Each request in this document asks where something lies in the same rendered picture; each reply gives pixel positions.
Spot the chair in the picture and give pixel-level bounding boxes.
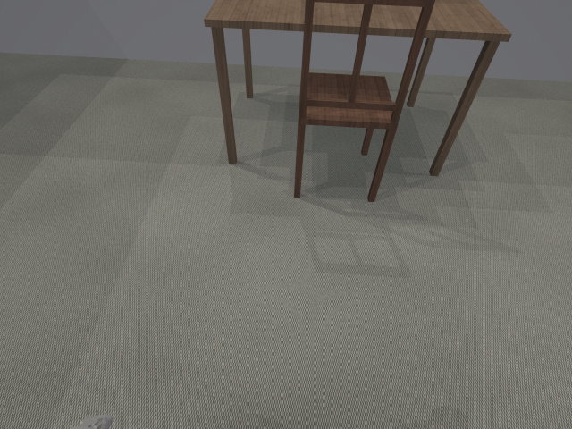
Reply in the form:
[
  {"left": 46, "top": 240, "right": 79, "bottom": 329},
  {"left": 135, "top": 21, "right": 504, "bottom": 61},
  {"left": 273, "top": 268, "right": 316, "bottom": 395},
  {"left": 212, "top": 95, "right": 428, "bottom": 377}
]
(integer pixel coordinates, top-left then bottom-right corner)
[{"left": 294, "top": 0, "right": 435, "bottom": 202}]

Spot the table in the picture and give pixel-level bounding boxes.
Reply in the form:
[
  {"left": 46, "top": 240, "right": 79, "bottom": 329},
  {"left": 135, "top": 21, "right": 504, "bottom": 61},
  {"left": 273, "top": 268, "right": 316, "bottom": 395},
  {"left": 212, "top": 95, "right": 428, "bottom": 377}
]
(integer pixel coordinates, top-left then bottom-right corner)
[{"left": 204, "top": 0, "right": 512, "bottom": 176}]

